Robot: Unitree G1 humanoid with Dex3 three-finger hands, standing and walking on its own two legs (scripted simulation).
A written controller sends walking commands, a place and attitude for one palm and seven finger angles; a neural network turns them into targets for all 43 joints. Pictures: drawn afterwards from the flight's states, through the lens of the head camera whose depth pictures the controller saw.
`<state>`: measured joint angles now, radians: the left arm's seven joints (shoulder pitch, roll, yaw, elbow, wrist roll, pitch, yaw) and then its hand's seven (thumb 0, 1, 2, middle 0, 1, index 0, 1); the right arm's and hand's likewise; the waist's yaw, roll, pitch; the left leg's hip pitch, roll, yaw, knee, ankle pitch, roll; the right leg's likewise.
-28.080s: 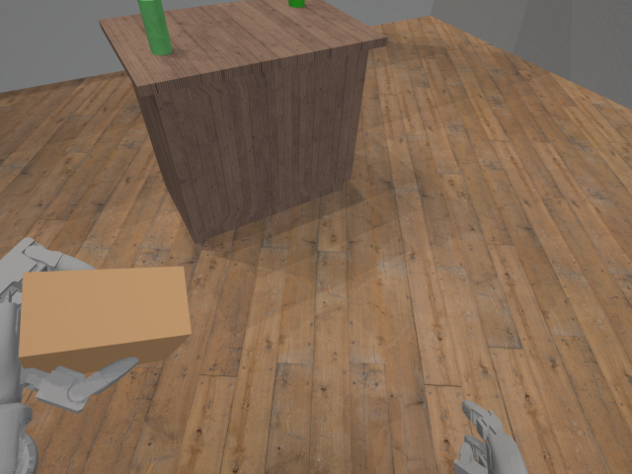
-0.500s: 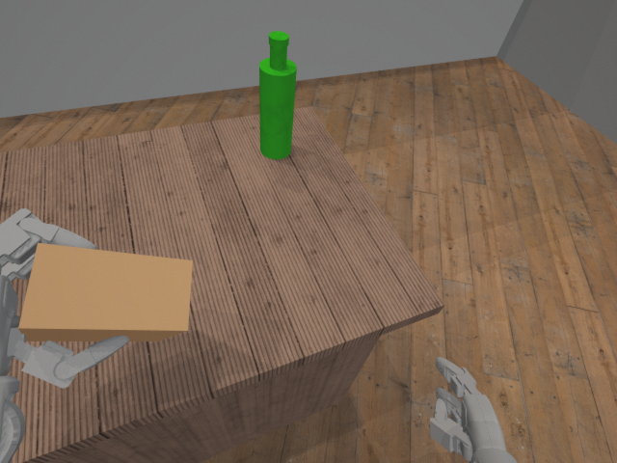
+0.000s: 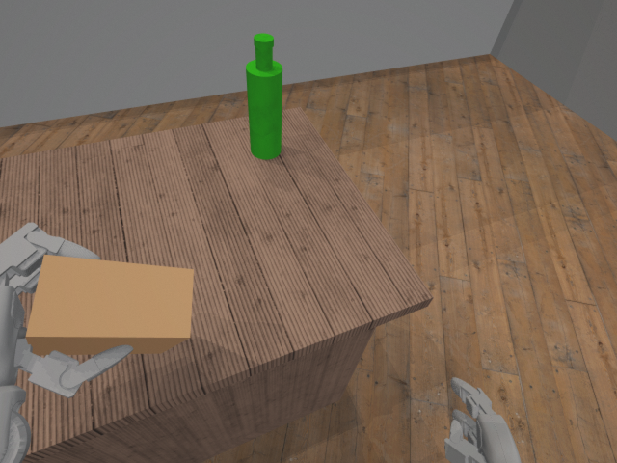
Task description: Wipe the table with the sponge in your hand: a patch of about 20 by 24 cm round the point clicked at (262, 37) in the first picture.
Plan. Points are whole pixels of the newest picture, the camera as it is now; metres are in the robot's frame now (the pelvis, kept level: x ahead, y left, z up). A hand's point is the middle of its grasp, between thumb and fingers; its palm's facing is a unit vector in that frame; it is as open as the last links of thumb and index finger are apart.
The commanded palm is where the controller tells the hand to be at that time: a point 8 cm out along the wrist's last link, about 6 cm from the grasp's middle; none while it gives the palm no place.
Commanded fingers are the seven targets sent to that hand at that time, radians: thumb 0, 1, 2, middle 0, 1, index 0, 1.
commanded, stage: come to a stop and stand still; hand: left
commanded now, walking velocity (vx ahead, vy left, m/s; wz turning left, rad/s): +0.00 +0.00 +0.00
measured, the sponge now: (135, 313) +0.23 +0.20 +0.12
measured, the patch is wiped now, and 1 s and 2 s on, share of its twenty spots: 0.00 0.00 0.00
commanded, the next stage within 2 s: look again from close up in 1.24 s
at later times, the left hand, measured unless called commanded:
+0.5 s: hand (51, 304) +0.23 +0.27 +0.14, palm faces +0.36 -0.81 -0.46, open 10.8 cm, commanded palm +0.15 +0.29 +0.17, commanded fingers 0.00 0.10 1.30 -1.20 -1.60 -1.20 -1.60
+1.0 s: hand (46, 359) +0.17 +0.25 +0.15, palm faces +0.38 -0.86 -0.34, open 10.8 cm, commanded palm +0.11 +0.28 +0.17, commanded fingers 0.00 0.10 1.30 -1.20 -1.60 -1.20 -1.60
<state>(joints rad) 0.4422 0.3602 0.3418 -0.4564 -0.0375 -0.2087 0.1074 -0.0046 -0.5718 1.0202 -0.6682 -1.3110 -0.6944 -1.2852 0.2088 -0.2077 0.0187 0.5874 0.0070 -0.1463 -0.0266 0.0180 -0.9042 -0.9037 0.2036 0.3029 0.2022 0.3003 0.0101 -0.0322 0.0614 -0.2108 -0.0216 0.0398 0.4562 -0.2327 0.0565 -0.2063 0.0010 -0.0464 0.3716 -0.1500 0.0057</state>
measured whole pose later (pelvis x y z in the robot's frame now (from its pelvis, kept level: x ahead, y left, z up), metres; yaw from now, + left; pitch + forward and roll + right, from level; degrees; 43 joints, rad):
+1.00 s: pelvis -0.03 -0.01 -0.01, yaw +5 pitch +0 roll -1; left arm 0.43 0.42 0.32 -0.46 -0.11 -0.23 0.09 -0.01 -0.57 1.02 -0.67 -1.31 -0.69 -1.29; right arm 0.21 -0.21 0.04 0.61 0.04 -0.19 0.02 0.02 -0.90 -0.90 0.20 0.30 0.20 0.30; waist 0.02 -0.05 0.07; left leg -0.31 -0.06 -0.04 0.50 -0.19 0.04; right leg -0.29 -0.02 -0.09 0.46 -0.17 -0.01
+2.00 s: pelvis -0.01 -0.01 -0.01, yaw +2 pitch -2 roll +1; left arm 0.40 0.46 0.33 -0.49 0.02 0.10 -0.03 0.00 -0.57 1.02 -0.66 -1.32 -0.69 -1.30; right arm 0.15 -0.24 0.08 0.58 0.00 -0.12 0.02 0.02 -0.90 -0.90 0.20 0.30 0.20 0.30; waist 0.04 0.04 0.01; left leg -0.26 -0.05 0.04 0.56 -0.26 0.05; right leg -0.30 0.00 0.01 0.59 -0.25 -0.01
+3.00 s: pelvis -0.01 -0.05 -0.01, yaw +2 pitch -3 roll +1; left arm 0.32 0.64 0.15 -0.50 0.49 0.20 0.05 0.00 -0.58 1.02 -0.67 -1.30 -0.70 -1.28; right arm 0.11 -0.26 0.02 0.61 0.03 -0.02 -0.11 0.02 -0.91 -0.90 0.20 0.30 0.20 0.30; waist 0.10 0.09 0.00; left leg -0.23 0.00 0.01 0.56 -0.28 0.00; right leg -0.26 0.05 -0.02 0.57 -0.26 -0.06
